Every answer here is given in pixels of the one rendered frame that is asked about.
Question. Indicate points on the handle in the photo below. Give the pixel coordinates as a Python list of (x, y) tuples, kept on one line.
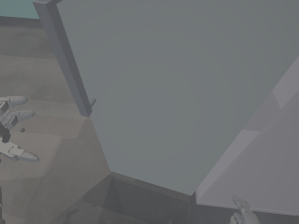
[(51, 21)]

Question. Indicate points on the robot left hand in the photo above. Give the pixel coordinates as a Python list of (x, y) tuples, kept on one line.
[(7, 122)]

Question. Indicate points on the fridge door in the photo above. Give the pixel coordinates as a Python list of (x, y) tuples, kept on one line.
[(176, 81)]

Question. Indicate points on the robot right hand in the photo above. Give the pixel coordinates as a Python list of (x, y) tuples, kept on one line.
[(246, 211)]

